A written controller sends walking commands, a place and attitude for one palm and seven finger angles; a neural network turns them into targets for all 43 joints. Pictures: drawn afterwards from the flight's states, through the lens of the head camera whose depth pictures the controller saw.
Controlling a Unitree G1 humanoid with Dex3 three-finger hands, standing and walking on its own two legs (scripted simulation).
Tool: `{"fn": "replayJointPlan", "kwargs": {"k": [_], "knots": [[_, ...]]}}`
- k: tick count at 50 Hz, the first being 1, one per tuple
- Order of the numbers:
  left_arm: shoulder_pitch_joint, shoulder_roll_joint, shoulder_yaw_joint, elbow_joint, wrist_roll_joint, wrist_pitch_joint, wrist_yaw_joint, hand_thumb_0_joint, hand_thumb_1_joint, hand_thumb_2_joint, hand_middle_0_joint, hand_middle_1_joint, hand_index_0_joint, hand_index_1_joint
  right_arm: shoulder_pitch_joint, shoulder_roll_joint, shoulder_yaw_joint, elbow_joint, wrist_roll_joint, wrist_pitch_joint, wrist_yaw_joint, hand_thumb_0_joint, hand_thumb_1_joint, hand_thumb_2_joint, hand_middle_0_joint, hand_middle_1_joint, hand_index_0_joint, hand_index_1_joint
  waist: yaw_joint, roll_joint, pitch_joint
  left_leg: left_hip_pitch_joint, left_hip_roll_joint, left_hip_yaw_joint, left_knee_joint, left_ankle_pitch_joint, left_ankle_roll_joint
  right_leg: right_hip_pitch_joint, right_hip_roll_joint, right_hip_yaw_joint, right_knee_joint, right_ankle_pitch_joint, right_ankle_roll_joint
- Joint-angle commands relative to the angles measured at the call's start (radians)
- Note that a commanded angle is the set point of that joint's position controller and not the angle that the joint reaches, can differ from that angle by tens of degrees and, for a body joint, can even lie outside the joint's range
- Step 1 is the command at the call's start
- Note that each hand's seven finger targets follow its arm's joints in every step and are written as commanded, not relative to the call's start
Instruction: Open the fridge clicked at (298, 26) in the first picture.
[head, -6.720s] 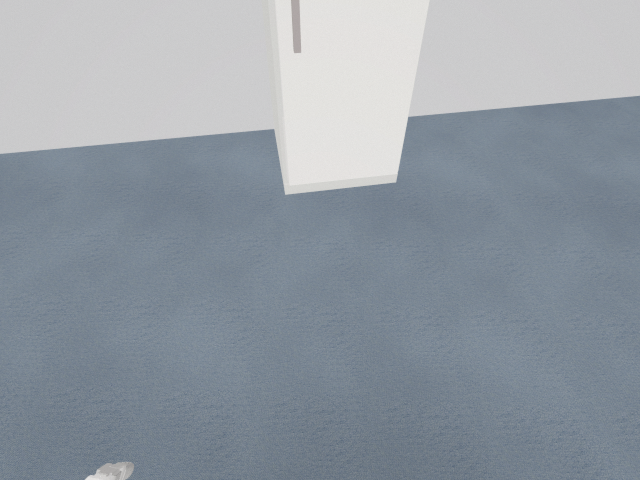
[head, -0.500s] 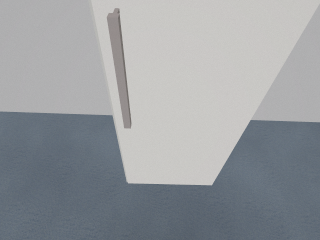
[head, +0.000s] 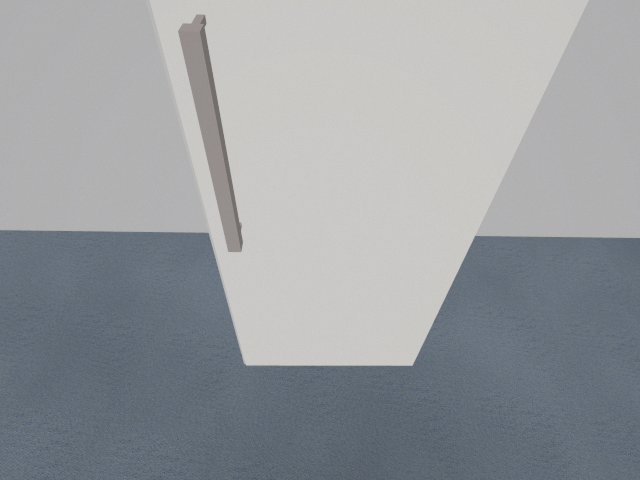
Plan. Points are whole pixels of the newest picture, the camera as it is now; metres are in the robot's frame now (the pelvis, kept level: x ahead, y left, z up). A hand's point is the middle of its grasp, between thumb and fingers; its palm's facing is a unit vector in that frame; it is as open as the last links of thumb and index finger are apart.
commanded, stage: come to a stop and stand still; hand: left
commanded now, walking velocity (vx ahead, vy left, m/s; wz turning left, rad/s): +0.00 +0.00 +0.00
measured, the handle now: (221, 155) +0.53 +0.17 +0.13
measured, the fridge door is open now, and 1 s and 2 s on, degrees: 0 0 0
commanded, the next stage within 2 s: look again from close up in 0.58 s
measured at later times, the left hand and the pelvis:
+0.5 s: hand out of the picture +0.05 +0.21 -0.18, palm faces +0.00 -0.98 -0.22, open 7.3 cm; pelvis +0.03 +0.02 -0.01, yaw -1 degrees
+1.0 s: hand out of the picture +0.05 +0.22 -0.18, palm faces -0.02 -0.97 -0.24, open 7.3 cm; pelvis +0.03 +0.02 +0.00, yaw -1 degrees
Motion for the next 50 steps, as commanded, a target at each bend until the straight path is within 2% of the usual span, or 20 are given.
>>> {"fn": "replayJointPlan", "kwargs": {"k": [1,2,3,4,5,7,8,9,11,13,15,17,20,23,25,29,39,45,47,50], "knots": [[0.046,0.167,0.010,-0.073,0.016,-0.051,0.032,0.000,0.900,0.900,-0.200,-0.300,-0.200,-0.300,-0.018,-0.068,-0.001,-0.136,-0.007,-0.035,0.018,0.000,-0.900,-0.900,0.200,0.300,0.200,0.300,-0.019,-0.001,0.066,-0.006,0.012,-0.058,0.163,-0.187,-0.002,-0.237,-0.181,0.163,-0.211,-0.102,-0.067],[0.004,0.167,0.012,-0.096,0.011,-0.052,0.029,0.000,0.900,0.900,-0.200,-0.300,-0.200,-0.300,0.022,-0.076,0.000,-0.127,-0.011,-0.028,0.022,0.000,-0.900,-0.900,0.200,0.300,0.200,0.300,-0.035,-0.029,0.050,-0.008,-0.003,-0.049,0.191,-0.196,0.005,-0.255,-0.158,0.150,-0.196,-0.209,-0.080],[0.002,0.158,0.014,-0.110,0.007,-0.052,0.027,0.000,0.900,0.900,-0.200,-0.300,-0.200,-0.300,0.048,-0.076,-0.002,-0.130,-0.013,-0.030,0.023,0.000,-0.900,-0.900,0.200,0.300,0.200,0.300,-0.039,-0.017,0.018,0.006,-0.005,-0.049,0.186,-0.168,0.010,-0.254,-0.149,0.135,-0.159,-0.185,-0.090],[0.004,0.145,0.016,-0.114,0.008,-0.055,0.027,0.000,0.900,0.900,-0.200,-0.300,-0.200,-0.300,0.069,-0.076,0.002,-0.134,-0.016,-0.042,0.023,0.000,-0.900,-0.900,0.200,0.300,0.200,0.300,-0.034,0.069,-0.017,0.038,0.002,-0.070,0.141,-0.093,0.019,-0.223,-0.128,0.095,-0.090,-0.095,-0.087],[0.022,0.133,0.018,-0.116,0.006,-0.050,0.026,0.000,0.900,0.900,-0.200,-0.300,-0.200,-0.300,0.072,-0.089,0.004,-0.142,-0.015,-0.049,0.019,0.000,-0.900,-0.900,0.200,0.300,0.200,0.300,-0.020,0.092,-0.021,0.020,0.024,-0.103,0.095,-0.076,0.033,-0.196,-0.086,0.071,-0.034,-0.088,-0.074],[0.067,0.107,0.015,-0.107,0.006,-0.035,0.023,0.000,0.900,0.900,-0.200,-0.300,-0.200,-0.300,0.034,-0.118,-0.002,-0.162,-0.011,-0.048,0.011,0.000,-0.900,-0.900,0.200,0.300,0.200,0.300,0.014,0.107,0.010,-0.063,0.057,-0.159,0.024,-0.150,0.057,-0.157,-0.044,0.039,0.008,-0.113,-0.056],[0.085,0.099,0.013,-0.102,0.007,-0.032,0.022,0.000,0.900,0.900,-0.200,-0.300,-0.200,-0.300,0.014,-0.124,-0.002,-0.170,-0.010,-0.046,0.008,0.000,-0.900,-0.900,0.200,0.300,0.200,0.300,0.025,0.071,0.029,-0.087,0.059,-0.172,0.003,-0.193,0.065,-0.148,-0.036,0.039,0.008,-0.109,-0.053],[0.092,0.099,0.012,-0.101,0.009,-0.034,0.021,0.000,0.900,0.900,-0.200,-0.300,-0.200,-0.300,-0.001,-0.123,-0.001,-0.179,-0.011,-0.047,0.007,0.000,-0.900,-0.900,0.200,0.300,0.200,0.300,0.032,0.073,0.037,-0.099,0.052,-0.169,-0.004,-0.195,0.067,-0.134,-0.042,0.043,0.004,-0.087,-0.052],[0.084,0.110,0.012,-0.108,0.008,-0.033,0.019,0.000,0.900,0.900,-0.200,-0.300,-0.200,-0.300,-0.021,-0.129,-0.003,-0.187,-0.010,-0.045,0.008,0.000,-0.900,-0.900,0.200,0.300,0.200,0.300,0.030,0.006,0.048,-0.075,0.041,-0.150,-0.004,-0.209,0.058,-0.157,-0.054,0.061,-0.009,-0.086,-0.049],[0.072,0.124,0.013,-0.118,0.008,-0.030,0.018,0.000,0.900,0.900,-0.200,-0.300,-0.200,-0.300,-0.025,-0.137,-0.004,-0.179,-0.007,-0.045,0.009,0.000,-0.900,-0.900,0.200,0.300,0.200,0.300,0.025,-0.004,0.057,-0.057,0.039,-0.147,-0.017,-0.210,0.056,-0.167,-0.060,0.061,-0.018,-0.084,-0.043],[0.070,0.135,0.015,-0.124,0.010,-0.034,0.018,0.000,0.900,0.900,-0.200,-0.300,-0.200,-0.300,-0.032,-0.142,-0.004,-0.176,-0.007,-0.049,0.009,0.000,-0.900,-0.900,0.200,0.300,0.200,0.300,0.026,-0.012,0.038,-0.022,0.039,-0.137,-0.012,-0.139,0.057,-0.153,-0.066,0.061,-0.018,-0.028,-0.037],[0.063,0.149,0.016,-0.131,0.009,-0.032,0.016,0.000,0.900,0.900,-0.200,-0.300,-0.200,-0.300,-0.044,-0.158,-0.005,-0.176,-0.006,-0.051,0.010,0.000,-0.900,-0.900,0.200,0.300,0.200,0.300,0.027,-0.012,0.030,-0.005,0.042,-0.135,-0.015,-0.111,0.058,-0.145,-0.069,0.059,-0.021,-0.013,-0.032],[0.063,0.171,0.019,-0.135,0.010,-0.033,0.014,0.000,0.900,0.900,-0.200,-0.300,-0.200,-0.300,-0.071,-0.181,-0.006,-0.182,-0.006,-0.057,0.008,0.000,-0.900,-0.900,0.200,0.300,0.200,0.300,0.033,0.030,0.009,0.030,0.046,-0.128,-0.014,-0.041,0.060,-0.124,-0.075,0.059,-0.021,0.042,-0.027],[0.057,0.186,0.020,-0.133,0.010,-0.031,0.010,0.000,0.900,0.900,-0.200,-0.300,-0.200,-0.300,-0.096,-0.198,-0.007,-0.187,-0.004,-0.058,0.007,0.000,-0.900,-0.900,0.200,0.300,0.200,0.300,0.033,0.036,-0.007,0.055,0.049,-0.121,-0.019,-0.038,0.059,-0.121,-0.079,0.066,-0.034,0.051,-0.026],[0.050,0.203,0.022,-0.135,0.011,-0.033,0.009,0.000,0.900,0.900,-0.200,-0.300,-0.200,-0.300,-0.111,-0.210,-0.008,-0.189,-0.003,-0.061,0.006,0.000,-0.900,-0.900,0.200,0.300,0.200,0.300,0.034,0.015,-0.027,0.073,0.048,-0.110,0.000,0.031,0.060,-0.101,-0.086,0.071,-0.036,0.107,-0.024],[0.039,0.223,0.021,-0.133,0.012,-0.034,0.006,0.000,0.900,0.900,-0.200,-0.300,-0.200,-0.300,-0.142,-0.220,-0.008,-0.188,-0.001,-0.059,0.006,0.000,-0.900,-0.900,0.200,0.300,0.200,0.300,0.035,0.000,-0.032,0.096,0.046,-0.099,0.011,0.053,0.057,-0.098,-0.093,0.085,-0.053,0.146,-0.023],[0.005,0.258,0.018,-0.124,0.012,-0.032,0.000,0.000,0.900,0.900,-0.200,-0.300,-0.200,-0.300,-0.200,-0.255,-0.007,-0.175,0.000,-0.055,0.009,0.000,-0.900,-0.900,0.200,0.300,0.200,0.300,0.036,0.011,-0.008,0.101,0.050,-0.099,-0.012,0.016,0.051,-0.103,-0.099,0.096,-0.084,0.123,-0.022],[-0.008,0.274,0.020,-0.119,0.011,-0.033,-0.003,0.000,0.900,0.900,-0.200,-0.300,-0.200,-0.300,-0.210,-0.272,-0.006,-0.168,-0.001,-0.058,0.010,0.000,-0.900,-0.900,0.200,0.300,0.200,0.300,0.038,-0.001,-0.039,0.117,0.053,-0.102,-0.014,0.057,0.050,-0.080,-0.107,0.092,-0.085,0.150,-0.021],[-0.013,0.275,0.020,-0.114,0.009,-0.031,-0.004,0.000,0.900,0.900,-0.200,-0.300,-0.200,-0.300,-0.213,-0.273,-0.004,-0.162,0.000,-0.057,0.010,0.000,-0.900,-0.900,0.200,0.300,0.200,0.300,0.040,0.015,-0.030,0.111,0.054,-0.105,-0.027,0.035,0.048,-0.081,-0.106,0.091,-0.093,0.123,-0.021],[-0.017,0.282,0.020,-0.111,0.010,-0.032,-0.004,0.000,0.900,0.900,-0.200,-0.300,-0.200,-0.300,-0.212,-0.274,-0.004,-0.156,0.000,-0.056,0.010,0.000,-0.900,-0.900,0.200,0.300,0.200,0.300,0.040,-0.002,-0.024,0.108,0.054,-0.107,-0.032,0.035,0.048,-0.078,-0.110,0.090,-0.102,0.122,-0.023]]}}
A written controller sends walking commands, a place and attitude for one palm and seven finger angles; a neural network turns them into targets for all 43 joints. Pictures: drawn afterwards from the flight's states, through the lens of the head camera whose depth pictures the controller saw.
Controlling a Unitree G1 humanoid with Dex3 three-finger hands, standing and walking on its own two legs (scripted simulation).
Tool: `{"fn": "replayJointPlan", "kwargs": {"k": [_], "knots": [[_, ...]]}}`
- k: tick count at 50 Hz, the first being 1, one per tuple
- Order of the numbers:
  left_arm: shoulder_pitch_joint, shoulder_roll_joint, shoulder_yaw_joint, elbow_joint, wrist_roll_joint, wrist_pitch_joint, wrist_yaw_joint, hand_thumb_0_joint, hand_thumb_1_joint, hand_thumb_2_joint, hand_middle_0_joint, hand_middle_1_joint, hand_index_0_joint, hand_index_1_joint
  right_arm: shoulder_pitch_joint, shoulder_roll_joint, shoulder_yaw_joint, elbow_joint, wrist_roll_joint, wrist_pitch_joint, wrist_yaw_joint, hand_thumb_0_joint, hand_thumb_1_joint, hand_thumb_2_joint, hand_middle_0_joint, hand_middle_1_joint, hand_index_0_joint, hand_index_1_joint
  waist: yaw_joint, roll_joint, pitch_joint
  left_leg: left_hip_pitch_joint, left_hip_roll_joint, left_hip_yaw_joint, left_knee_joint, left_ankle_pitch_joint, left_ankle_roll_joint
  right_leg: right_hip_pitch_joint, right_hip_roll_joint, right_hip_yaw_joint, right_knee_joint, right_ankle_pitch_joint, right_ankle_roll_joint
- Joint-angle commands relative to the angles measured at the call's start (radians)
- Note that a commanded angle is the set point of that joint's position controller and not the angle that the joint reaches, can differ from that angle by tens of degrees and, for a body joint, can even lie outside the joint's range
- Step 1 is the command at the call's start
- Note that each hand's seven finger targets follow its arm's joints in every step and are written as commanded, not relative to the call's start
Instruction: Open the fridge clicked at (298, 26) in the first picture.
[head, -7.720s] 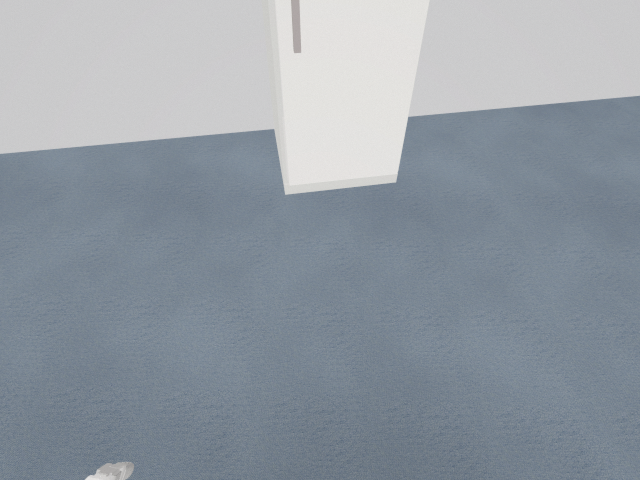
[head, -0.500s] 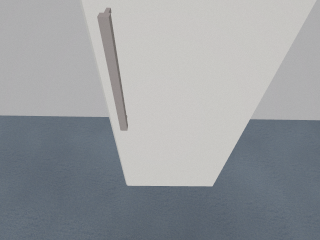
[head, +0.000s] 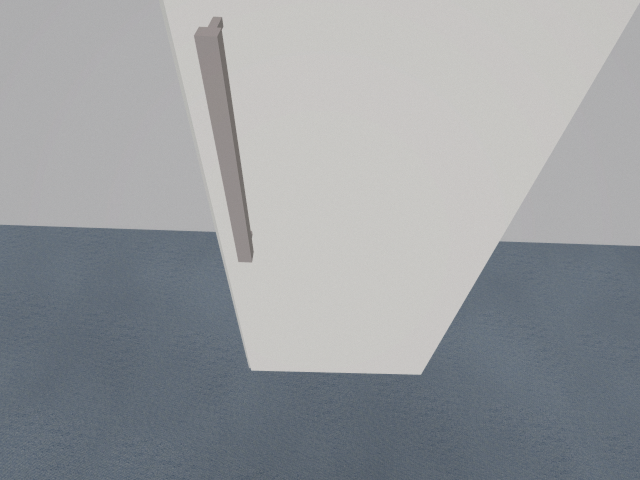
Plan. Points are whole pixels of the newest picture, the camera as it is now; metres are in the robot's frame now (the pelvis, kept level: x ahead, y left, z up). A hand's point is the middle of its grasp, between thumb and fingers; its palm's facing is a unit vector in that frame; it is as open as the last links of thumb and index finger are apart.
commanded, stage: look again from close up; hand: left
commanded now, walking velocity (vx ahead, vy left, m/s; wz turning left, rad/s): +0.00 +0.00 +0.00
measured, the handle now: (234, 164) +0.49 +0.16 +0.13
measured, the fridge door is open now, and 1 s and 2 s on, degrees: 0 0 0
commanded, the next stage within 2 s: raise the hand to about handle height in 0.44 s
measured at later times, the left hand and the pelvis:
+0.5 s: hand out of the picture +0.02 +0.20 -0.17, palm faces +0.00 -0.97 -0.24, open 7.3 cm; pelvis +0.00 -0.01 +0.00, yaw +0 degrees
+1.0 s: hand (148, 478) +0.13 +0.21 -0.05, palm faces +0.15 -0.99 -0.03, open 8.8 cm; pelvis -0.04 -0.03 -0.08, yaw +2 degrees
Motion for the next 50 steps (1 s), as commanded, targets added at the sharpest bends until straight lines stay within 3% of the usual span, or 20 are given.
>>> {"fn": "replayJointPlan", "kwargs": {"k": [1,23,26,27,28,29,30,31,32,33,34,35,36,38,39,41,44,45,46,50], "knots": [[0.037,0.148,0.026,-0.036,-0.005,-0.015,0.011,0.000,0.900,0.900,-0.200,-0.300,-0.200,-0.300,-0.002,-0.154,-0.028,-0.042,-0.003,-0.025,-0.010,0.000,-0.900,-0.900,0.200,0.300,0.200,0.300,0.001,0.016,-0.022,0.103,0.087,-0.114,-0.082,0.123,0.023,-0.101,-0.082,0.061,-0.108,0.177,-0.049],[0.031,0.148,0.023,-0.014,-0.009,-0.014,0.007,0.000,0.900,0.900,-0.200,-0.300,-0.200,-0.300,0.008,-0.159,-0.026,-0.010,-0.003,-0.024,-0.012,0.000,-0.900,-0.900,0.200,0.300,0.200,0.300,0.000,0.033,-0.015,0.122,0.093,-0.120,-0.112,0.111,0.015,-0.107,-0.083,0.061,-0.141,0.136,-0.050],[0.030,0.147,0.023,-0.012,-0.008,-0.015,0.008,0.000,0.900,0.900,-0.200,-0.300,-0.200,-0.300,0.008,-0.158,-0.025,-0.008,-0.003,-0.024,-0.013,0.000,-0.900,-0.900,0.200,0.300,0.200,0.300,-0.001,0.016,-0.015,0.124,0.092,-0.118,-0.108,0.133,0.015,-0.103,-0.082,0.064,-0.141,0.164,-0.049],[0.089,0.058,0.001,-0.003,0.005,-0.026,0.056,0.000,0.900,0.900,-0.200,-0.300,-0.200,-0.300,0.017,-0.115,-0.022,-0.068,0.003,-0.027,-0.010,0.000,-0.900,-0.900,0.200,0.300,0.200,0.300,-0.010,0.059,0.045,0.082,0.091,-0.080,0.088,0.236,-0.007,-0.149,-0.110,0.118,-0.154,0.403,-0.031],[-0.627,0.387,0.265,-1.494,-0.177,-0.240,0.056,0.000,0.877,0.890,-0.202,-0.315,-0.202,-0.315,0.063,-0.238,-0.066,-0.378,0.048,-0.157,-0.051,0.000,-0.900,-0.900,0.200,0.300,0.200,0.300,-0.099,0.206,-0.440,0.368,-0.029,-0.082,-0.014,0.313,0.012,-0.103,-0.007,-0.033,-0.020,0.467,-0.057],[-0.391,0.449,0.304,-1.418,-0.108,-0.238,0.094,0.000,0.853,0.880,-0.203,-0.330,-0.203,-0.330,0.003,-0.141,-0.023,-0.363,0.052,-0.227,-0.102,0.000,-0.900,-0.900,0.200,0.300,0.200,0.300,-0.026,0.261,-0.365,0.432,0.020,-0.059,-0.028,0.338,0.002,-0.180,0.018,-0.046,0.031,0.311,-0.052],[0.096,0.082,0.114,-1.217,-0.159,-0.141,0.082,0.000,0.830,0.870,-0.205,-0.345,-0.205,-0.345,0.015,-0.121,-0.037,-0.374,0.036,-0.268,-0.098,0.000,-0.900,-0.900,0.200,0.300,0.200,0.300,-0.021,0.291,-0.323,0.377,0.036,-0.086,-0.049,0.326,0.000,-0.232,0.037,-0.102,0.088,0.166,-0.045],[0.117,0.015,0.122,-1.090,-0.174,-0.111,0.074,0.000,0.807,0.860,-0.207,-0.360,-0.207,-0.360,0.042,-0.121,-0.047,-0.351,0.056,-0.273,-0.090,0.000,-0.900,-0.900,0.200,0.300,0.200,0.300,-0.058,0.168,-0.201,0.264,0.015,-0.103,-0.025,0.236,0.003,-0.284,0.042,-0.098,0.086,0.131,-0.034],[0.031,0.038,0.143,-1.117,-0.188,-0.160,0.049,0.000,0.783,0.850,-0.208,-0.375,-0.208,-0.375,0.014,-0.149,-0.064,-0.411,0.043,-0.275,-0.085,0.000,-0.900,-0.900,0.200,0.300,0.200,0.300,-0.067,0.100,-0.073,0.123,-0.001,-0.111,0.023,0.105,-0.001,-0.345,0.041,-0.105,0.056,0.119,-0.027],[0.075,0.056,0.198,-0.996,-0.192,-0.217,0.019,0.000,0.760,0.840,-0.210,-0.390,-0.210,-0.390,0.010,-0.159,-0.077,-0.414,0.028,-0.270,-0.082,0.000,-0.900,-0.900,0.200,0.300,0.200,0.300,-0.067,-0.017,-0.031,0.004,-0.012,-0.108,0.074,0.019,-0.006,-0.418,0.046,-0.115,0.066,0.073,-0.023],[0.203,0.031,0.226,-0.879,-0.207,-0.284,-0.033,0.000,0.737,0.830,-0.212,-0.405,-0.212,-0.405,0.003,-0.150,-0.088,-0.441,0.032,-0.267,-0.075,0.000,-0.900,-0.900,0.200,0.300,0.200,0.300,-0.030,-0.103,-0.011,-0.080,-0.024,-0.099,0.131,0.005,-0.012,-0.452,0.053,-0.119,0.101,0.049,-0.026],[0.269,-0.016,0.215,-0.792,-0.232,-0.366,-0.100,0.000,0.713,0.820,-0.213,-0.420,-0.213,-0.420,-0.026,-0.141,-0.088,-0.457,0.018,-0.269,-0.063,0.000,-0.900,-0.900,0.200,0.300,0.200,0.300,0.002,-0.168,-0.034,-0.176,-0.023,-0.088,0.197,-0.015,-0.020,-0.525,0.055,-0.115,0.173,0.027,-0.026],[0.295,-0.014,0.237,-0.758,-0.256,-0.452,-0.172,0.000,0.690,0.810,-0.215,-0.435,-0.215,-0.435,-0.050,-0.141,-0.097,-0.473,0.015,-0.273,-0.049,0.000,-0.900,-0.900,0.200,0.300,0.200,0.300,0.026,-0.206,-0.058,-0.265,-0.024,-0.085,0.261,-0.049,-0.025,-0.577,0.053,-0.099,0.240,-0.001,-0.026],[0.291,0.022,0.262,-0.755,-0.303,-0.598,-0.330,0.000,0.643,0.790,-0.218,-0.465,-0.218,-0.465,-0.082,-0.151,-0.107,-0.529,0.025,-0.286,-0.024,0.000,-0.900,-0.900,0.200,0.300,0.200,0.300,0.045,-0.156,-0.143,-0.376,-0.029,-0.078,0.366,-0.093,-0.030,-0.619,0.036,-0.050,0.334,-0.039,-0.034],[0.295,0.091,0.329,-0.738,-0.324,-0.629,-0.404,0.000,0.620,0.780,-0.220,-0.480,-0.220,-0.480,-0.072,-0.154,-0.112,-0.560,0.038,-0.290,-0.011,0.000,-0.900,-0.900,0.200,0.300,0.200,0.300,0.063,-0.049,-0.173,-0.388,-0.032,-0.074,0.405,-0.078,-0.029,-0.602,0.023,-0.011,0.359,-0.024,-0.048],[0.257,0.147,0.377,-0.855,-0.384,-0.588,-0.467,0.000,0.573,0.760,-0.223,-0.510,-0.223,-0.510,-0.093,-0.158,-0.111,-0.644,0.048,-0.287,-0.015,0.000,-0.900,-0.900,0.200,0.300,0.200,0.300,0.073,0.019,-0.291,-0.395,-0.041,-0.045,0.424,-0.148,-0.015,-0.583,0.013,0.033,0.342,-0.144,-0.037],[0.089,0.217,0.432,-1.056,-0.432,-0.525,-0.446,0.000,0.503,0.730,-0.228,-0.555,-0.228,-0.555,-0.059,-0.152,-0.098,-0.685,0.047,-0.278,-0.054,0.000,-0.900,-0.900,0.200,0.300,0.200,0.300,0.041,0.004,-0.306,-0.417,-0.027,-0.066,0.482,-0.177,0.004,-0.619,0.017,0.099,0.315,-0.227,-0.012],[0.037,0.228,0.431,-1.157,-0.423,-0.533,-0.425,0.000,0.480,0.720,-0.230,-0.570,-0.230,-0.570,-0.037,-0.146,-0.094,-0.688,0.043,-0.278,-0.062,0.000,-0.900,-0.900,0.200,0.300,0.200,0.300,0.032,0.056,-0.336,-0.387,-0.018,-0.074,0.487,-0.161,0.010,-0.628,0.021,0.101,0.321,-0.215,-0.014],[-0.004,0.204,0.400,-1.221,-0.416,-0.545,-0.404,0.000,0.457,0.710,-0.232,-0.585,-0.232,-0.585,-0.023,-0.136,-0.088,-0.681,0.040,-0.281,-0.070,0.000,-0.900,-0.900,0.200,0.300,0.200,0.300,0.008,0.093,-0.330,-0.367,-0.012,-0.079,0.492,-0.156,0.015,-0.647,0.023,0.100,0.320,-0.200,-0.015],[-0.128,0.199,0.319,-1.313,-0.371,-0.575,-0.375,0.000,0.363,0.670,-0.238,-0.645,-0.238,-0.645,0.017,-0.144,-0.071,-0.621,0.031,-0.301,-0.103,0.000,-0.900,-0.900,0.200,0.300,0.200,0.300,-0.059,0.110,-0.288,-0.347,0.010,-0.117,0.514,-0.139,0.026,-0.718,0.054,0.059,0.362,-0.122,-0.027]]}}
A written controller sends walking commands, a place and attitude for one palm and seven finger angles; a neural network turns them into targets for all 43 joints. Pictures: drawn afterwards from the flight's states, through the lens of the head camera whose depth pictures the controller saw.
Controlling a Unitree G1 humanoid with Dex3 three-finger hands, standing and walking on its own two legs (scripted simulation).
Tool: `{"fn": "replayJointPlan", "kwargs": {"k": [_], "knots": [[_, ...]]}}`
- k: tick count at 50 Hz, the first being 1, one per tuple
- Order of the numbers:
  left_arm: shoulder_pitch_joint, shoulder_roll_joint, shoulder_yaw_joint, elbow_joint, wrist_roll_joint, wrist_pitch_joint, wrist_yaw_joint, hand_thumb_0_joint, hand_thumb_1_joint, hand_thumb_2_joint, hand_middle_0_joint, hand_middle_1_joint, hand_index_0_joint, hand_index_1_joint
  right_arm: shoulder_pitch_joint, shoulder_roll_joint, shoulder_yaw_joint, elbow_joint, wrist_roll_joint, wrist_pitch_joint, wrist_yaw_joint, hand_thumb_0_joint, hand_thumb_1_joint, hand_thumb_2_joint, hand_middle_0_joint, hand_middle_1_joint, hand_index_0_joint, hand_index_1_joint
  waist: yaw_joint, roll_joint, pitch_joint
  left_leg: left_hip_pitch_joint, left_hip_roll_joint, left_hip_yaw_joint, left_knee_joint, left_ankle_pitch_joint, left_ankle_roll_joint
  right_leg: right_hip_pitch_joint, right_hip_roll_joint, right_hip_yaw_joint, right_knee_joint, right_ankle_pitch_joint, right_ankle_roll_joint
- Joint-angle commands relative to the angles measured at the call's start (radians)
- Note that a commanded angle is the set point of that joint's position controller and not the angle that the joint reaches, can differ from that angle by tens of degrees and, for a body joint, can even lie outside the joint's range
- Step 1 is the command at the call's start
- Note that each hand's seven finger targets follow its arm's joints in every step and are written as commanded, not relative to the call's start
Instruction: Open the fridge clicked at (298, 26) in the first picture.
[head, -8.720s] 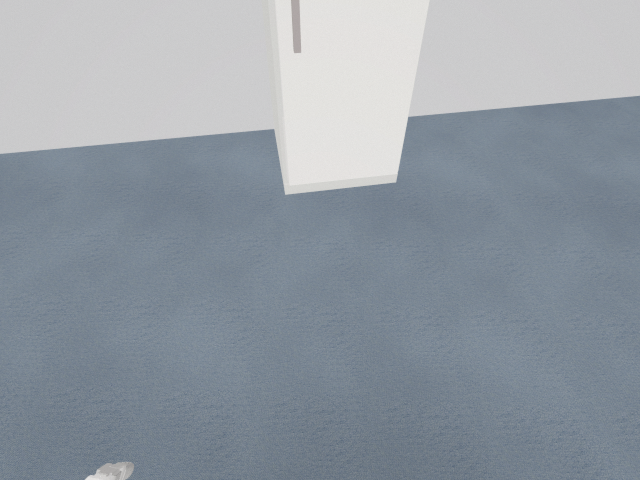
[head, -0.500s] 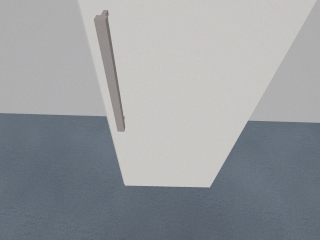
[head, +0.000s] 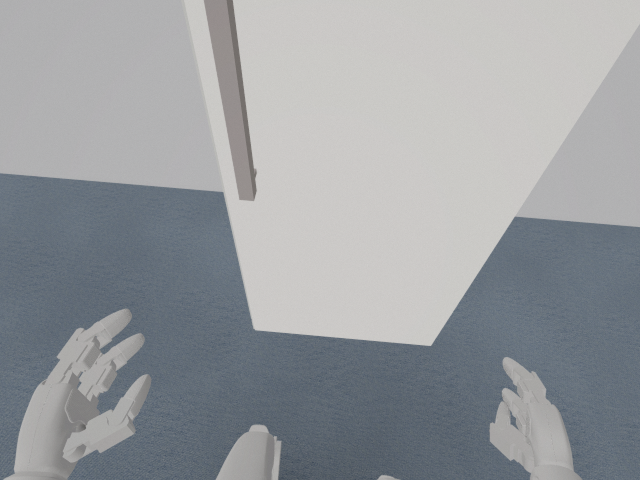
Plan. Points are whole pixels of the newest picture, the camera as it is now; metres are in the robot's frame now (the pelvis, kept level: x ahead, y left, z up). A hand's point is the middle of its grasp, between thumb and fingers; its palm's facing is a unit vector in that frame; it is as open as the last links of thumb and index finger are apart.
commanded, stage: raise the hand to about handle height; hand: left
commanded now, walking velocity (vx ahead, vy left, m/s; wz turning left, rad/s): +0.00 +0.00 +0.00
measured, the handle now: (235, 80) +0.54 +0.17 +0.21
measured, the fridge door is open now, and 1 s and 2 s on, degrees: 0 0 0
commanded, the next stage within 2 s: move the hooked fingers beside the handle in 1.64 s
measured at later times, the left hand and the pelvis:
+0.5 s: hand (100, 336) +0.23 +0.26 +0.09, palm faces +0.04 -1.00 -0.07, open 11.8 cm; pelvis +0.01 +0.02 +0.03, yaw +0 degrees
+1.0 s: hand (56, 283) +0.26 +0.29 +0.15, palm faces +0.05 -1.00 -0.04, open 13.9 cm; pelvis +0.00 +0.02 +0.05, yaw +0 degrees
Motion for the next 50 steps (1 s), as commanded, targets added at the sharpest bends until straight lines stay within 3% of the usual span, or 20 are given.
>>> {"fn": "replayJointPlan", "kwargs": {"k": [1,5,9,10,14,17,25,34,37,39,44,47,50], "knots": [[-0.275,0.198,0.018,-0.376,-0.013,-0.106,0.006,0.000,0.340,0.660,-0.240,-0.660,-0.240,-0.660,0.014,-0.110,-0.014,-0.080,-0.007,-0.070,-0.039,0.000,-0.900,-0.900,0.200,0.300,0.200,0.300,-0.090,0.103,-0.135,0.269,-0.041,-0.017,-0.092,0.057,0.063,-0.126,0.020,0.125,-0.288,0.153,0.022],[-0.181,0.228,0.058,-0.270,-0.026,0.015,-0.045,0.000,0.247,0.620,-0.247,-0.720,-0.247,-0.720,0.006,-0.114,-0.009,-0.074,0.007,-0.074,-0.043,0.000,-0.900,-0.900,0.200,0.300,0.200,0.300,-0.051,0.096,-0.165,0.286,-0.048,-0.016,-0.132,0.103,0.061,-0.048,0.017,0.112,-0.312,0.215,0.023],[-0.119,0.274,0.152,-0.230,-0.056,0.121,-0.031,0.000,0.153,0.580,-0.253,-0.780,-0.253,-0.780,-0.015,-0.105,-0.007,-0.088,0.009,-0.057,-0.040,0.000,-0.900,-0.900,0.200,0.300,0.200,0.300,0.004,0.076,-0.193,0.330,-0.053,-0.018,-0.191,0.161,0.057,0.039,0.020,0.087,-0.333,0.281,0.024],[-0.120,0.262,0.150,-0.269,-0.061,0.122,-0.020,0.000,0.130,0.570,-0.255,-0.795,-0.255,-0.795,-0.010,-0.101,-0.004,-0.097,0.008,-0.055,-0.036,0.000,-0.900,-0.900,0.200,0.300,0.200,0.300,0.005,0.074,-0.218,0.359,-0.053,-0.016,-0.204,0.190,0.057,0.052,0.020,0.071,-0.327,0.322,0.026],[-0.105,0.238,0.148,-0.269,-0.059,0.101,0.023,0.000,0.037,0.530,-0.262,-0.855,-0.262,-0.855,-0.009,-0.098,-0.007,-0.100,0.003,-0.053,-0.022,0.000,-0.900,-0.900,0.200,0.300,0.200,0.300,0.005,0.046,-0.184,0.382,-0.056,-0.017,-0.235,0.207,0.052,0.047,0.034,0.033,-0.321,0.357,0.025],[-0.123,0.227,0.130,-0.242,-0.053,0.084,0.023,0.000,-0.033,0.500,-0.267,-0.900,-0.267,-0.900,0.009,-0.110,-0.008,-0.098,0.006,-0.049,-0.018,0.000,-0.900,-0.900,0.200,0.300,0.200,0.300,-0.019,0.009,-0.156,0.374,-0.056,-0.015,-0.252,0.154,0.051,0.018,0.033,0.029,-0.340,0.297,0.032],[-0.248,0.288,0.124,-0.319,-0.043,0.085,0.011,0.000,-0.220,0.420,-0.280,-1.020,-0.280,-1.020,0.028,-0.130,0.011,-0.107,0.014,-0.065,-0.033,0.000,-0.900,-0.900,0.200,0.300,0.200,0.300,-0.022,0.104,-0.167,0.472,-0.054,-0.026,-0.318,0.120,0.053,0.046,0.035,0.024,-0.378,0.255,0.016],[-0.339,0.327,0.150,-0.232,-0.048,0.167,0.000,0.000,-0.430,0.330,-0.295,-1.155,-0.295,-1.155,0.025,-0.139,0.027,-0.110,0.023,-0.051,-0.042,0.000,-0.900,-0.900,0.200,0.300,0.200,0.300,-0.019,0.093,-0.100,0.508,-0.057,-0.030,-0.391,0.083,0.049,0.101,0.043,0.017,-0.446,0.249,0.017],[-0.392,0.333,0.146,-0.227,-0.049,0.189,-0.017,0.000,-0.500,0.300,-0.300,-1.200,-0.300,-1.200,0.017,-0.136,0.034,-0.114,0.026,-0.048,-0.044,0.000,-0.900,-0.900,0.200,0.300,0.200,0.300,-0.020,0.131,-0.102,0.538,-0.060,-0.026,-0.410,0.078,0.046,0.114,0.041,0.020,-0.468,0.248,0.017],[-0.414,0.357,0.168,-0.208,-0.054,0.201,-0.024,0.000,-0.500,0.300,-0.300,-1.200,-0.300,-1.200,0.021,-0.141,0.035,-0.114,0.025,-0.048,-0.045,0.000,-0.900,-0.900,0.200,0.300,0.200,0.300,-0.018,0.098,-0.108,0.548,-0.060,-0.026,-0.414,0.097,0.050,0.134,0.045,0.022,-0.482,0.264,0.017],[-0.504,0.389,0.186,-0.170,-0.058,0.225,-0.049,0.000,-0.500,0.300,-0.300,-1.200,-0.300,-1.200,0.014,-0.143,0.042,-0.112,0.026,-0.046,-0.052,0.000,-0.900,-0.900,0.200,0.300,0.200,0.300,-0.017,0.111,-0.093,0.567,-0.065,-0.023,-0.434,0.092,0.051,0.153,0.045,0.030,-0.513,0.260,0.017],[-0.535,0.402,0.199,-0.136,-0.064,0.239,-0.064,0.000,-0.500,0.300,-0.300,-1.200,-0.300,-1.200,0.014,-0.144,0.042,-0.107,0.028,-0.044,-0.057,0.000,-0.900,-0.900,0.200,0.300,0.200,0.300,-0.021,0.079,-0.102,0.584,-0.065,-0.019,-0.443,0.104,0.051,0.167,0.041,0.031,-0.529,0.271,0.021],[-0.575,0.423,0.208,-0.127,-0.066,0.249,-0.076,0.000,-0.500,0.300,-0.300,-1.200,-0.300,-1.200,0.009,-0.144,0.046,-0.105,0.030,-0.047,-0.057,0.000,-0.900,-0.900,0.200,0.300,0.200,0.300,-0.017,0.111,-0.108,0.598,-0.067,-0.016,-0.451,0.117,0.051,0.188,0.038,0.038,-0.542,0.280,0.019]]}}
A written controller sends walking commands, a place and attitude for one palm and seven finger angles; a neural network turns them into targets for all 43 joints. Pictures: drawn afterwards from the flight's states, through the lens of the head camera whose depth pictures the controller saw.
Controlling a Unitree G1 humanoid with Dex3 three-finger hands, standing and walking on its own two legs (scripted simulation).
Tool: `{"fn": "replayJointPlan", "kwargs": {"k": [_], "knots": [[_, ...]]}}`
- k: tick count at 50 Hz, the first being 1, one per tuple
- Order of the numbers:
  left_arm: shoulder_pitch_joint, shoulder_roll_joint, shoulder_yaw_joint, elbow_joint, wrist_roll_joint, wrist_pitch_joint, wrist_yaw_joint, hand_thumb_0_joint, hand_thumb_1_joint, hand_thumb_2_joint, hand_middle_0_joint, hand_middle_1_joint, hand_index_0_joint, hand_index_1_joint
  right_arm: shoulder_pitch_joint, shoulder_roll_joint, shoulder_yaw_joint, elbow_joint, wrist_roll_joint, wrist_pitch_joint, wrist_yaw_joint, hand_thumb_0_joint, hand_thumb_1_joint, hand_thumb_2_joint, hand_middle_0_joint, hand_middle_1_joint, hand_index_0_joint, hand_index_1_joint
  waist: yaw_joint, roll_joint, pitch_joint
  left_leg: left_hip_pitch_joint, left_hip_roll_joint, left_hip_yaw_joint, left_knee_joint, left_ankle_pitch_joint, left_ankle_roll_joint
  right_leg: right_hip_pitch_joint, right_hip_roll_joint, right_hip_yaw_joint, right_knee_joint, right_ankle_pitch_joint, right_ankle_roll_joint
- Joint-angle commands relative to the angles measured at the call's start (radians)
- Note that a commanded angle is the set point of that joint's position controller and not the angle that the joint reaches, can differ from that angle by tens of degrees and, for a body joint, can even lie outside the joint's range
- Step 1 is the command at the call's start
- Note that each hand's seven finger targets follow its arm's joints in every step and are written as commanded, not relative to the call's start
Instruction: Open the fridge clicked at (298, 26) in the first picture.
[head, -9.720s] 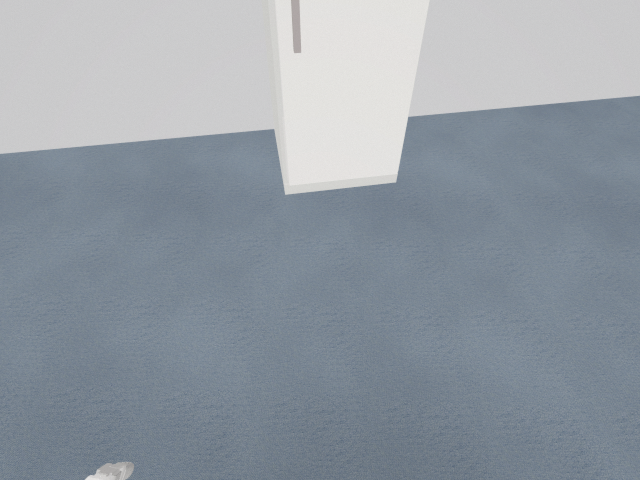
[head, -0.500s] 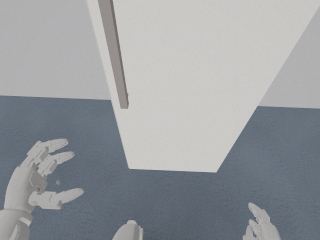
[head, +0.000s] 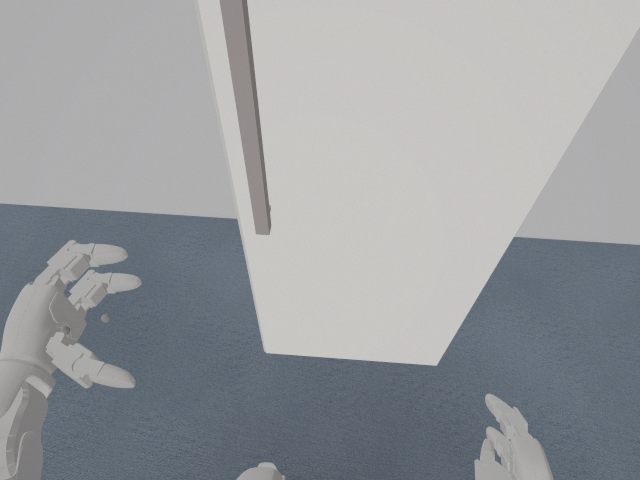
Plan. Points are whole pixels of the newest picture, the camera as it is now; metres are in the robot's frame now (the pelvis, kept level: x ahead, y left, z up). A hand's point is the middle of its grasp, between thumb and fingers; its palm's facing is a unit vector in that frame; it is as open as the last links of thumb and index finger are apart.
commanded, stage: raise the hand to about handle height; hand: left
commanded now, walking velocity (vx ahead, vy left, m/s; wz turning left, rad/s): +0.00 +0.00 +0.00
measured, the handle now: (254, 132) +0.54 +0.15 +0.16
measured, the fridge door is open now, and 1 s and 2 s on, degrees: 0 0 0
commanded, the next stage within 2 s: move the hooked fingers beside the handle in 0.64 s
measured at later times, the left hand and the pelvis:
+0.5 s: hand (110, 296) +0.28 +0.26 +0.11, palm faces +0.04 -1.00 -0.02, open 13.9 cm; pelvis +0.00 -0.01 +0.01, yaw -1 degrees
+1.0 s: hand (129, 274) +0.31 +0.26 +0.11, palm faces +0.02 -1.00 +0.00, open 13.9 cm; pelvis +0.00 -0.01 +0.00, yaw +0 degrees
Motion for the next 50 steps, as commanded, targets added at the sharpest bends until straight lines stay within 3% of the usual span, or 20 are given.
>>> {"fn": "replayJointPlan", "kwargs": {"k": [1,7,9,12,19,22,24,26,29,32,37,38,39,41,42,46,50], "knots": [[-0.240,0.258,0.107,-0.184,-0.033,-0.047,-0.012,0.000,-0.500,0.300,-0.300,-1.200,-0.300,-1.200,-0.064,-0.149,-0.061,-0.139,0.002,-0.063,-0.018,0.000,-0.900,-0.900,0.200,0.300,0.200,0.300,-0.005,0.064,-0.164,0.305,-0.048,-0.042,-0.140,-0.004,0.022,-0.115,0.043,0.025,-0.177,0.113,-0.015],[-0.300,0.295,0.131,-0.145,-0.036,-0.024,-0.028,0.000,-0.500,0.300,-0.300,-1.200,-0.300,-1.200,-0.061,-0.152,-0.061,-0.132,0.006,-0.066,-0.022,0.000,-0.900,-0.900,0.200,0.300,0.200,0.300,-0.005,0.068,-0.165,0.328,-0.051,-0.037,-0.157,0.010,0.023,-0.095,0.041,0.031,-0.201,0.131,-0.012],[-0.266,0.274,0.120,-0.108,-0.039,-0.014,-0.035,0.000,-0.500,0.300,-0.300,-1.200,-0.300,-1.200,-0.053,-0.153,-0.063,-0.134,0.005,-0.067,-0.018,0.000,-0.900,-0.900,0.200,0.300,0.200,0.300,0.002,0.024,-0.156,0.318,-0.052,-0.035,-0.156,0.027,0.026,-0.081,0.043,0.031,-0.206,0.149,-0.011],[-0.257,0.265,0.113,-0.101,-0.038,-0.005,-0.042,0.000,-0.500,0.300,-0.300,-1.200,-0.300,-1.200,-0.053,-0.154,-0.067,-0.138,0.007,-0.064,-0.012,0.000,-0.900,-0.900,0.200,0.300,0.200,0.300,0.003,0.048,-0.159,0.325,-0.056,-0.027,-0.155,0.040,0.026,-0.092,0.039,0.033,-0.202,0.176,-0.008],[-0.281,0.297,0.147,-0.145,-0.036,-0.045,-0.021,0.000,-0.500,0.300,-0.300,-1.200,-0.300,-1.200,-0.047,-0.154,-0.071,-0.137,0.000,-0.061,-0.007,0.000,-0.900,-0.900,0.200,0.300,0.200,0.300,0.005,0.026,-0.186,0.331,-0.056,-0.019,-0.146,0.073,0.028,-0.067,0.043,0.036,-0.192,0.208,-0.008],[-0.291,0.278,0.132,-0.141,-0.031,-0.050,-0.024,0.000,-0.500,0.300,-0.300,-1.200,-0.300,-1.200,-0.053,-0.150,-0.069,-0.134,0.002,-0.058,-0.007,0.000,-0.900,-0.900,0.200,0.300,0.200,0.300,0.001,0.079,-0.179,0.342,-0.056,-0.019,-0.153,0.066,0.024,-0.079,0.040,0.034,-0.190,0.208,-0.009],[-0.294,0.284,0.135,-0.140,-0.034,-0.049,-0.027,0.000,-0.500,0.300,-0.300,-1.200,-0.300,-1.200,-0.049,-0.151,-0.070,-0.134,0.001,-0.058,-0.009,0.000,-0.900,-0.900,0.200,0.300,0.200,0.300,0.001,0.043,-0.180,0.335,-0.056,-0.019,-0.146,0.074,0.028,-0.070,0.042,0.039,-0.193,0.218,-0.007],[-0.296,0.279,0.132,-0.136,-0.035,-0.047,-0.031,0.000,-0.500,0.300,-0.300,-1.200,-0.300,-1.200,-0.055,-0.150,-0.069,-0.133,0.002,-0.056,-0.011,0.000,-0.900,-0.900,0.200,0.300,0.200,0.300,-0.001,0.062,-0.182,0.344,-0.056,-0.018,-0.149,0.072,0.027,-0.077,0.038,0.040,-0.194,0.221,-0.006],[-0.286,0.280,0.135,-0.124,-0.041,-0.047,-0.037,0.000,-0.500,0.300,-0.300,-1.200,-0.300,-1.200,-0.053,-0.152,-0.070,-0.130,0.001,-0.056,-0.009,0.000,-0.900,-0.900,0.200,0.300,0.200,0.300,0.001,0.022,-0.184,0.337,-0.055,-0.018,-0.142,0.087,0.030,-0.068,0.040,0.042,-0.193,0.240,-0.004],[-0.303,0.261,0.115,-0.116,-0.039,-0.041,-0.043,0.000,-0.500,0.300,-0.300,-1.200,-0.300,-1.200,-0.061,-0.149,-0.068,-0.132,0.005,-0.051,-0.010,0.000,-0.900,-0.900,0.200,0.300,0.200,0.300,-0.004,0.062,-0.166,0.336,-0.055,-0.018,-0.149,0.061,0.025,-0.090,0.039,0.038,-0.194,0.213,-0.005],[-0.303,0.269,0.121,-0.104,-0.036,-0.038,-0.037,0.000,-0.500,0.300,-0.300,-1.200,-0.300,-1.200,-0.064,-0.149,-0.066,-0.138,0.004,-0.048,-0.013,0.000,-0.900,-0.900,0.200,0.300,0.200,0.300,-0.001,0.040,-0.158,0.329,-0.055,-0.023,-0.157,0.036,0.025,-0.094,0.039,0.039,-0.200,0.180,-0.006],[-0.345,0.283,0.128,-0.094,-0.036,-0.038,-0.036,0.000,-0.500,0.300,-0.300,-1.200,-0.300,-1.200,-0.062,-0.153,-0.064,-0.131,0.003,-0.046,-0.015,0.000,-0.900,-0.900,0.200,0.300,0.200,0.300,-0.007,0.050,-0.155,0.326,-0.055,-0.026,-0.156,0.025,0.025,-0.103,0.039,0.040,-0.202,0.169,-0.006],[-0.379,0.300,0.133,-0.088,-0.033,-0.044,-0.033,0.000,-0.500,0.300,-0.300,-1.200,-0.300,-1.200,-0.054,-0.156,-0.066,-0.124,0.001,-0.044,-0.019,0.000,-0.900,-0.900,0.200,0.300,0.200,0.300,-0.014,0.014,-0.153,0.316,-0.054,-0.024,-0.147,0.025,0.028,-0.100,0.040,0.046,-0.204,0.163,-0.004],[-0.469,0.276,0.095,-0.043,-0.024,-0.043,-0.036,0.000,-0.500,0.300,-0.300,-1.200,-0.300,-1.200,-0.055,-0.157,-0.062,-0.116,0.003,-0.042,-0.027,0.000,-0.900,-0.900,0.200,0.300,0.200,0.300,-0.031,0.038,-0.139,0.312,-0.054,-0.029,-0.148,-0.013,0.025,-0.131,0.037,0.047,-0.205,0.122,-0.005],[-0.516,0.262,0.073,-0.050,-0.017,-0.050,-0.035,0.000,-0.500,0.300,-0.300,-1.200,-0.300,-1.200,-0.056,-0.154,-0.061,-0.114,0.003,-0.044,-0.028,0.000,-0.900,-0.900,0.200,0.300,0.200,0.300,-0.032,0.078,-0.153,0.330,-0.055,-0.033,-0.150,-0.019,0.023,-0.139,0.037,0.042,-0.199,0.114,-0.009],[-0.606,0.248,0.028,0.009,0.003,-0.050,-0.023,0.000,-0.500,0.300,-0.300,-1.200,-0.300,-1.200,-0.046,-0.157,-0.062,-0.098,0.002,-0.042,-0.035,0.000,-0.900,-0.900,0.200,0.300,0.200,0.300,-0.046,0.052,-0.173,0.333,-0.052,-0.041,-0.141,-0.041,0.027,-0.156,0.034,0.046,-0.197,0.092,-0.010],[-0.607,0.306,0.078,0.065,0.022,-0.051,0.000,0.000,-0.500,0.300,-0.300,-1.200,-0.300,-1.200,-0.038,-0.162,-0.064,-0.094,-0.003,-0.029,-0.027,0.000,-0.900,-0.900,0.200,0.300,0.200,0.300,-0.020,0.039,-0.228,0.326,-0.048,-0.043,-0.138,-0.003,0.025,-0.122,0.033,0.044,-0.181,0.118,-0.014]]}}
